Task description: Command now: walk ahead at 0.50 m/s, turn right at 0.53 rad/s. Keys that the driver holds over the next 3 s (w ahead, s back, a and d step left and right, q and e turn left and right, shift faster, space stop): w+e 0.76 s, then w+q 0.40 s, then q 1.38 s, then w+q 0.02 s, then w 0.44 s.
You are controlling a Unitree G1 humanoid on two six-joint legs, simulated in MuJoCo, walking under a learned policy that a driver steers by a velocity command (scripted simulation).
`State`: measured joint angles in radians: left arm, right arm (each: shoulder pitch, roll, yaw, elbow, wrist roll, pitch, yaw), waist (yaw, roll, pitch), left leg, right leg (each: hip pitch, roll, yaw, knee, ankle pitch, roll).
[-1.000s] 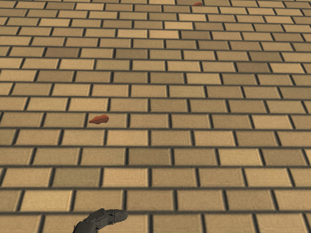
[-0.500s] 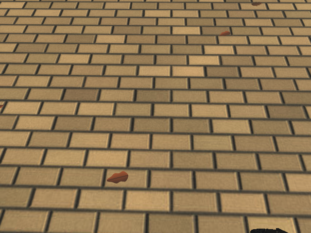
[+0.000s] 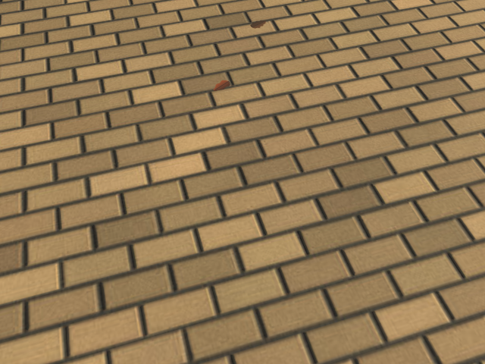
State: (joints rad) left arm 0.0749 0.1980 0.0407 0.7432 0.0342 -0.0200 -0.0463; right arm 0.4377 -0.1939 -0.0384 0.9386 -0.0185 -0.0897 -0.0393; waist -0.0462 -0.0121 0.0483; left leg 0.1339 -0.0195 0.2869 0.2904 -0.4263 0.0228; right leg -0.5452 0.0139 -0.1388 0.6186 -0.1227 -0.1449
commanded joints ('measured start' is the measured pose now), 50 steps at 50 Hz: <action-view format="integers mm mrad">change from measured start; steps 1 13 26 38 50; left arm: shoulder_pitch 277 287 438 298 -42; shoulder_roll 136 207 235 155 114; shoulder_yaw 56 68 72 39 -10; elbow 15 24 32 -26 -129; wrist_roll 9 -34 -18 4 -4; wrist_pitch -16 -44 -33 12 -29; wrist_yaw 17 43 68 6 -3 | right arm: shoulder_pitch -37 -209 -529 -155 -2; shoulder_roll -211 -119 -144 -154 -235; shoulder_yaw -49 -14 6 -22 -46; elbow -65 -256 -382 -250 -134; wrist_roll -1 -35 -11 -4 5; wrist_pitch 16 65 36 1 5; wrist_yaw -9 51 63 34 64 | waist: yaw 178 37 139 62 13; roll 102 3 -74 125 111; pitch -152 -46 -16 -49 -9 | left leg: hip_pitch -87 -787 -783 -296 -283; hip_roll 269 137 28 277 235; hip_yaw -33 -292 -308 -490 -393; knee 481 769 310 -84 -75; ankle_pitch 1170 213 348 355 527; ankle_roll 63 -77 -33 133 151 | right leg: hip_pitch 336 364 596 -23 104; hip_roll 88 -109 -129 -36 -34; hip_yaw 11 410 543 220 98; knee -92 -410 -264 573 -14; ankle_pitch -90 310 455 -199 -27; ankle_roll -82 -123 -61 90 126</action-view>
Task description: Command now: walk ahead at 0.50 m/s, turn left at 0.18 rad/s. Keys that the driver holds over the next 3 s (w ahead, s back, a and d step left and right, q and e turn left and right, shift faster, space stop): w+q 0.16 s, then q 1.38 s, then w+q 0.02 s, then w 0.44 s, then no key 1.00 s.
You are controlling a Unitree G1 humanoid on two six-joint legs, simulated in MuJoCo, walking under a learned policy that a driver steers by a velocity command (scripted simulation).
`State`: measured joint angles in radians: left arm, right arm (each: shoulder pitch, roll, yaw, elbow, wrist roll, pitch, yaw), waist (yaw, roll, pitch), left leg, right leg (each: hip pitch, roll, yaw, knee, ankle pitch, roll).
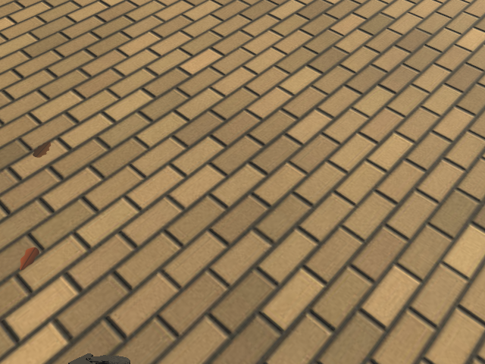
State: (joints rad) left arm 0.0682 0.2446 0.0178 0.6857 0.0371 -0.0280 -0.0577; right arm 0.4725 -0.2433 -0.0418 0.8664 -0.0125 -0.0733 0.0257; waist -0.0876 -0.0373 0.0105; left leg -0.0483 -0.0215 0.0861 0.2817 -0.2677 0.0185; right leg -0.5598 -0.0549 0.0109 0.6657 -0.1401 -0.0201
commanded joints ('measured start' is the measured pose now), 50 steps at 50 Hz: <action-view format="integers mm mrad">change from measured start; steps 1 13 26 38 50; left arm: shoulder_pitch -18 209 247 192 241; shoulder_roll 77 85 163 88 96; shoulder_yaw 16 33 72 47 42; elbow -69 36 78 15 6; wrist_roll -6 -21 -33 -7 -36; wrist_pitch -27 -79 -13 74 39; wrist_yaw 16 72 85 82 104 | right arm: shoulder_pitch -35 -81 -119 -241 -271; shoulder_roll -192 -62 -123 -179 -179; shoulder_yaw -45 -40 -53 -71 -84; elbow -58 -99 -170 -222 -228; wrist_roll -2 -16 -50 -2 -2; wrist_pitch -6 75 53 95 125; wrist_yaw -3 4 12 -19 -8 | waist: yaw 65 49 14 93 116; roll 137 -61 56 119 175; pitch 21 -28 -132 -97 -58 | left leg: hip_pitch -84 -548 -133 -211 -312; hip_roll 245 65 -10 156 90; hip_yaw -211 -102 -27 -426 -609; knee -33 844 173 -6 1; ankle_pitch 373 -40 289 184 -58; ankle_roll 149 1 107 208 119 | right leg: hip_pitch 155 461 419 53 372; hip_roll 44 -226 -145 33 136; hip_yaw -52 30 -223 30 31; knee -96 -397 164 370 -206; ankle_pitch -36 611 436 -247 -210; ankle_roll -6 -140 -27 57 -19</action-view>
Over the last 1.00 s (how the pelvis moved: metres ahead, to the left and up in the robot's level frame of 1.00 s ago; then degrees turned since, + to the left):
0.51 -0.09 0.02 -28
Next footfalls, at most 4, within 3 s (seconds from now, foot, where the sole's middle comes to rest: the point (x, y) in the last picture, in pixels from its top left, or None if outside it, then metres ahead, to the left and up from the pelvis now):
0.08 right None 0.18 -0.12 -0.78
0.52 left None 0.32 0.12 -0.78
1.02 right None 0.35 -0.07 -0.78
1.48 left None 0.17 0.07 -0.78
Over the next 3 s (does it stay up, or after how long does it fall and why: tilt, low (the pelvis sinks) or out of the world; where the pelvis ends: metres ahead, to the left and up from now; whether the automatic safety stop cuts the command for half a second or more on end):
stays up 0.42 0.22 0.00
